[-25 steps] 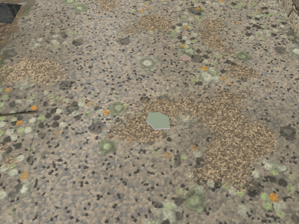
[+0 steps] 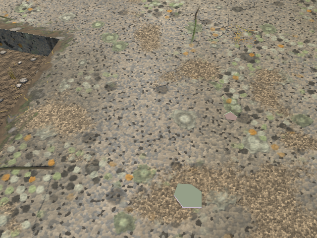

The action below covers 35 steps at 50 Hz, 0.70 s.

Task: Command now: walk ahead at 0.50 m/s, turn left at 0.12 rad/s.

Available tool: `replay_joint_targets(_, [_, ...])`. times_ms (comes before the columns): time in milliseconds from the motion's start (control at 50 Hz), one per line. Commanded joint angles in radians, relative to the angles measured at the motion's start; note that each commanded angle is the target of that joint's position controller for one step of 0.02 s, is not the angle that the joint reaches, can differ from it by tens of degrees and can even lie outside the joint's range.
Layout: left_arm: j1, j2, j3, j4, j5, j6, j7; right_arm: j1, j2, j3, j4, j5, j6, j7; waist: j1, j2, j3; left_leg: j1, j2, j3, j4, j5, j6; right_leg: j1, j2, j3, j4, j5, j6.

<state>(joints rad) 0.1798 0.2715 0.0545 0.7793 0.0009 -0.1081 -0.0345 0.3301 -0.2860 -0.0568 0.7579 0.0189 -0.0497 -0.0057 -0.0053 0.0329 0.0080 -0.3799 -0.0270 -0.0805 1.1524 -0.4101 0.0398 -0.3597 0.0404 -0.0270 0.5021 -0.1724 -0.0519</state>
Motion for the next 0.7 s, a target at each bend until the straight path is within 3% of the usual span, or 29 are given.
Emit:
replay_joint_targets(20, [0.047,0.095,0.016,-0.032,0.012,-0.001,0.006,-0.056,-0.101,-0.03,-0.102,-0.01,-0.022,0.002,0.018,-0.125,-0.007,-0.294,0.129,-0.023,-0.017,0.106,-0.004,0.234,-0.27,0.385,-0.306,-0.081,-0.164])
replay_joint_targets(60, [0.059,0.109,0.019,-0.019,0.003,-0.007,0.009,-0.04,-0.071,-0.024,-0.095,-0.01,-0.016,0.002,0.006,-0.132,-0.014,-0.276,0.138,0.001,-0.076,0.138,-0.018,0.207,-0.255,0.311,-0.334,0.034,-0.178])
replay_joint_targets(100, [0.08,0.139,0.026,-0.004,-0.003,-0.008,0.016,-0.094,-0.059,-0.018,-0.115,-0.016,-0.017,0.0,0.014,-0.109,-0.002,-0.313,0.149,0.014,-0.174,0.213,-0.039,0.214,-0.257,0.258,-0.356,0.144,-0.19])
replay_joint_targets(180, [0.128,0.158,0.029,0.022,-0.014,0.006,0.026,-0.217,-0.029,-0.004,-0.139,-0.014,-0.028,0.009,0.056,-0.097,0.012,-0.28,0.131,0.047,-0.426,0.425,-0.052,0.235,-0.215,0.143,-0.362,0.234,-0.153])
replay_joint_targets(240, [0.191,0.169,0.029,0.05,-0.021,0.017,0.028,-0.31,-0.022,0.001,-0.162,-0.005,-0.036,0.023,0.095,-0.094,0.035,-0.245,0.103,0.071,-0.548,0.497,-0.05,0.268,-0.224,0.122,-0.35,0.222,-0.144])
replay_joint_targets(300, [0.231,0.175,0.03,0.075,-0.023,0.036,0.03,-0.375,-0.031,0.0,-0.19,0.001,-0.043,0.041,0.104,-0.099,0.057,-0.266,0.086,0.071,-0.614,0.446,-0.027,0.364,-0.269,0.141,-0.308,0.258,-0.136])
replay_joint_targets(360, [0.215,0.201,0.039,0.083,-0.025,0.052,0.039,-0.325,-0.068,-0.014,-0.187,-0.002,-0.049,0.05,0.049,-0.125,0.021,-0.161,0.052,0.09,-0.662,0.34,0.017,0.431,-0.29,0.138,-0.206,0.473,-0.108])
replay_joint_targets(380, [0.193,0.206,0.04,0.08,-0.026,0.056,0.041,-0.227,-0.095,-0.029,-0.16,-0.007,-0.05,0.046,-0.012,-0.126,-0.04,-0.012,0.023,0.119,-0.692,0.35,0.043,0.418,-0.264,0.106,-0.095,0.632,-0.089])
replay_joint_targets(400, [0.187,0.184,0.03,0.072,-0.02,0.057,0.044,-0.073,-0.145,-0.053,-0.115,-0.012,-0.048,0.037,-0.083,-0.107,-0.149,0.233,0.041,0.104,-0.679,0.389,0.079,0.33,-0.216,0.067,0.089,0.645,-0.06])
replay_joint_targets(420, [0.191,0.123,0.006,0.041,0.012,0.052,0.046,0.113,-0.223,-0.072,-0.085,-0.024,-0.041,0.023,-0.139,0.036,-0.311,0.548,0.256,-0.141,-0.632,0.445,0.148,0.105,-0.146,0.022,0.422,0.296,-0.022])
replay_joint_targets(440, [0.321,0.027,-0.022,0.037,-0.004,0.028,0.035,0.115,-0.261,-0.074,-0.068,-0.022,-0.038,0.032,-0.057,0.293,-0.415,0.804,0.434,-0.598,-0.758,0.231,0.301,-0.26,0.019,0.075,0.707,-0.399,0.022])
replay_joint_targets(460, [0.239,0.142,0.003,0.045,-0.026,0.012,0.027,0.103,-0.162,-0.051,-0.075,-0.01,-0.035,0.031,-0.102,0.163,-0.34,0.754,0.398,-0.592,-0.815,0.094,0.264,-0.374,-0.042,0.158,0.792,-0.406,0.014])
replay_joint_targets(480, [0.14,0.172,0.013,0.013,-0.041,0.001,0.021,0.035,-0.134,-0.038,-0.079,-0.008,-0.034,0.027,-0.094,0.111,-0.194,0.618,0.363,-0.442,-0.839,0.131,0.226,-0.42,-0.086,0.127,0.784,-0.31,0.007])
replay_joint_targets(500, [0.094,0.156,0.01,0.006,-0.034,-0.001,0.024,-0.027,-0.124,-0.033,-0.084,-0.015,-0.034,0.028,-0.063,0.026,-0.119,0.478,0.322,-0.346,-0.867,0.232,0.209,-0.386,-0.128,0.102,0.738,-0.224,0.013])
replay_joint_targets(520, [0.079,0.148,0.014,0.004,-0.018,0.003,0.026,-0.071,-0.102,-0.027,-0.086,-0.021,-0.035,0.032,-0.034,0.012,-0.066,0.371,0.289,-0.276,-0.899,0.318,0.205,-0.35,-0.153,0.096,0.682,-0.172,0.023])
replay_joint_targets(540, [0.104,0.134,0.015,0.009,-0.015,0.013,0.025,-0.093,-0.088,-0.022,-0.086,-0.029,-0.04,0.033,0.0,0.037,-0.059,0.303,0.268,-0.233,-0.931,0.362,0.203,-0.291,-0.174,0.103,0.655,-0.137,0.03])
replay_joint_targets(580, [0.129,0.097,0.009,0.018,-0.014,0.034,0.028,-0.1,-0.088,-0.024,-0.071,-0.02,-0.053,0.035,0.026,0.047,-0.049,0.232,0.254,-0.171,-0.979,0.41,0.216,-0.25,-0.183,0.093,0.603,-0.112,0.049])
replay_joint_targets(640, [0.041,0.082,0.004,-0.012,-0.002,0.044,0.033,-0.075,-0.121,-0.034,-0.04,-0.018,-0.058,0.024,0.018,0.024,-0.002,0.205,0.245,-0.098,-1.021,0.455,0.221,-0.31,-0.192,0.086,0.466,0.012,0.077])
replay_joint_targets(700, [-0.058,0.065,-0.004,-0.035,-0.002,0.035,0.024,-0.044,-0.134,-0.035,-0.016,-0.015,-0.05,0.015,-0.014,0.019,0.023,0.208,0.207,-0.018,-1.031,0.456,0.186,-0.29,-0.171,0.067,0.263,0.19,0.077])
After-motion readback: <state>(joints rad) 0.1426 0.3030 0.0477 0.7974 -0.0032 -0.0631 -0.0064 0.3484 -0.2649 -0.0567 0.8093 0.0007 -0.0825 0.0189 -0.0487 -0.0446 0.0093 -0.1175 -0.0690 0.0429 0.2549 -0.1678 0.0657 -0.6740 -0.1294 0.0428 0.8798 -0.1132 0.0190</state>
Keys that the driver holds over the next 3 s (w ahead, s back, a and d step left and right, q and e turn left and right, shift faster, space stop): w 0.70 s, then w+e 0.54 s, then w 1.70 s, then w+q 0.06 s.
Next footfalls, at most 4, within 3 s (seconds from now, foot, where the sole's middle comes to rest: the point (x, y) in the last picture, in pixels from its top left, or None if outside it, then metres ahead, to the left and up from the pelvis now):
0.40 left None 0.40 0.14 -0.77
0.94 right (192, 193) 0.69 -0.10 -0.77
1.44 left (160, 137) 1.00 0.04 -0.77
1.94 right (219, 109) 1.19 -0.29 -0.77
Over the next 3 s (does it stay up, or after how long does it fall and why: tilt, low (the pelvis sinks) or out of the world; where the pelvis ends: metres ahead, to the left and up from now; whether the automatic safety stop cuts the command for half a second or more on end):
stays up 1.62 -0.33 -0.01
